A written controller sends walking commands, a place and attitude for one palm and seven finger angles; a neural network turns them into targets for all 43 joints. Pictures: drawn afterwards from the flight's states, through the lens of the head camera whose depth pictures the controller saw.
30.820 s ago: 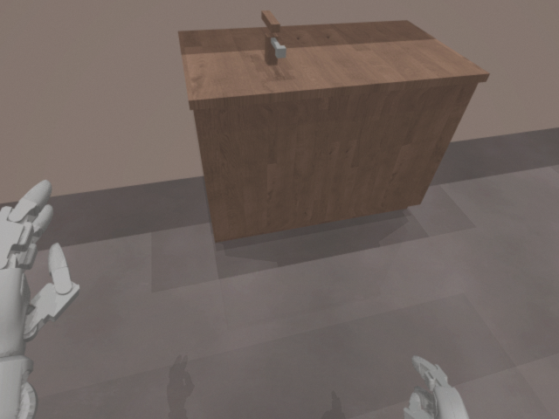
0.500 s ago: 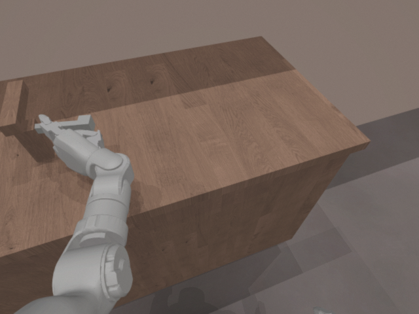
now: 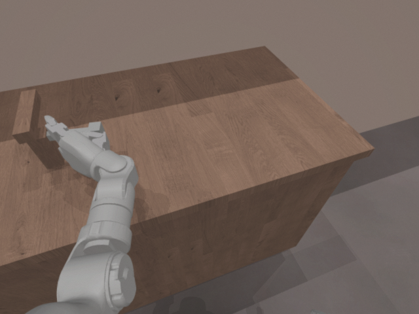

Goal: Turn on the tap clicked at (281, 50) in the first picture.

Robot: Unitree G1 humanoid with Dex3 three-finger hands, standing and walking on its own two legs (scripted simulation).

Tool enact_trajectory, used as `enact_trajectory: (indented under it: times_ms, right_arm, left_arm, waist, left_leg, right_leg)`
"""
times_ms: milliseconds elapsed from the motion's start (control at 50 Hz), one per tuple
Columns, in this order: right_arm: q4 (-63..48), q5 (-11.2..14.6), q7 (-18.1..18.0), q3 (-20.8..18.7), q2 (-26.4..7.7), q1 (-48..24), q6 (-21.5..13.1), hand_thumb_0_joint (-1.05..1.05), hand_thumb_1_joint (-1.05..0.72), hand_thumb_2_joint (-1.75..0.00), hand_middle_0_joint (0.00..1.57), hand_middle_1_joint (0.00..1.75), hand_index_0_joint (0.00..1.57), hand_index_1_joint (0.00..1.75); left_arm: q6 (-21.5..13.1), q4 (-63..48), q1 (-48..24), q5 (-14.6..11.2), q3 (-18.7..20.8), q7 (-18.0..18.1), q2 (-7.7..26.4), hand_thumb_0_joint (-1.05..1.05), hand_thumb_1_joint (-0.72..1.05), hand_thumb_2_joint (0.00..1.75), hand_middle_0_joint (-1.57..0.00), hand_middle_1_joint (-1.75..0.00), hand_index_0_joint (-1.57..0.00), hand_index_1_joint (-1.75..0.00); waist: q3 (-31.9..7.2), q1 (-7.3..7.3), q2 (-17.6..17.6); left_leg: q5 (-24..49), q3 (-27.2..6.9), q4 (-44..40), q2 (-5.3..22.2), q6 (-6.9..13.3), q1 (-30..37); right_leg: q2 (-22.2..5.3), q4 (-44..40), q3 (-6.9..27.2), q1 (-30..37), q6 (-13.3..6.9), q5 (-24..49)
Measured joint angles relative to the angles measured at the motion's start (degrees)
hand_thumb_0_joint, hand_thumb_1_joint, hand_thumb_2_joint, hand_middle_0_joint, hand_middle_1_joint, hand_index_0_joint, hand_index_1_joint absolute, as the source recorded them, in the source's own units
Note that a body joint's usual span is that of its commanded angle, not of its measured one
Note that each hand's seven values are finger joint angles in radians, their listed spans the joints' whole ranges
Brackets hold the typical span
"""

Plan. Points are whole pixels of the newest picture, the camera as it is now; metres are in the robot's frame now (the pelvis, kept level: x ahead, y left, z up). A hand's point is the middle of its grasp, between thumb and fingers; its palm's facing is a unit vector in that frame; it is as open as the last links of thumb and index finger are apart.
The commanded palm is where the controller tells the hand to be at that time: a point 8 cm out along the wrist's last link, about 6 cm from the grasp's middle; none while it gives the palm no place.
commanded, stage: lift the hand up off the lever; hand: left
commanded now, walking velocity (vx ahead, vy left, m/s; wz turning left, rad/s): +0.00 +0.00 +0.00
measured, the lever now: (96, 131) +0.47 +0.24 +0.10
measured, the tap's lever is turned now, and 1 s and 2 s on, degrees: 79 79 79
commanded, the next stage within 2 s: draw the hand back beside the body in 1.90 s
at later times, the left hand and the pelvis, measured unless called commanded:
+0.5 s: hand (102, 134) +0.42 +0.20 +0.14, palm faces +0.82 -0.56 -0.09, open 7.8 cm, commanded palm +0.37 +0.22 +0.14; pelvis +0.00 +0.00 +0.01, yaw +1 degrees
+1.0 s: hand (98, 132) +0.41 +0.21 +0.15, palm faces +0.82 -0.56 -0.08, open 7.8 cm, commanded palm +0.36 +0.22 +0.16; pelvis +0.00 -0.01 +0.01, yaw +1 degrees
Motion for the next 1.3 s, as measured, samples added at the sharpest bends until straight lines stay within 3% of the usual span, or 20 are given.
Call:
enact_trajectory:
  times_ms: [200,480,660,1300]
  right_arm:
    - [-0.04,0.43,-0.17,0.21,-0.01,-1.55,-0.02,0.01,-0.9,-0.9,0.2,0.3,0.2,0.3]
    - [0.09,0.94,-1.05,0.61,0.16,-3.17,0.08,0.01,-0.9,-0.9,0.2,0.3,0.2,0.3]
    - [0.26,1.25,-1.72,0.88,0.1,-3.29,0.16,0.01,-0.9,-0.9,0.2,0.3,0.2,0.3]
    - [0.53,2.36,-3.13,1.32,0.06,-5.09,-0.57,0.01,-0.9,-0.9,0.2,0.3,0.2,0.3]
  left_arm:
    - [2.77,-3.21,1.67,-0.73,-1.98,0.28,-2.03,0.02,0.9,0.9,-0.15,-0.15,-0.15,-0.15]
    - [6.22,-5.45,1.37,-0.96,-3.9,-0.18,-1.71,0.01,0.9,0.9,-0.15,-0.15,-0.15,-0.15]
    - [8.18,-5.57,0.85,-1.75,-2.37,-0.44,-1.52,0.01,0.9,0.9,-0.15,-0.15,-0.15,-0.15]
    - [13.29,-12.63,3.42,-3.88,-2.81,-2.54,-1.28,0.01,0.9,0.9,-0.15,-0.15,-0.15,-0.15]
  waist:
    - [0.56,1.12,-0.1]
    - [1.12,1.98,0.11]
    - [1.33,1.86,-0.17]
    - [1.99,3.24,-0.14]
  left_leg:
    - [0.54,-0.14,-1.52,-0.25,0.11,2.43]
    - [1.5,-0.48,-3.28,-0.32,-0.21,4.48]
    - [2.31,-0.39,-4.99,-0.11,-0.54,5.66]
    - [3.94,0.01,-9.19,-0.12,-0.58,10.68]
  right_leg:
    - [-0.22,-1.51,-0.07,2.5,0.14,0.45]
    - [-0.26,-2.89,-0.35,4.46,-0.15,1.08]
    - [-0.06,-4.14,-0.2,5.36,-0.46,1.73]
    - [-0.08,-7.64,0.35,9.93,-0.41,3.13]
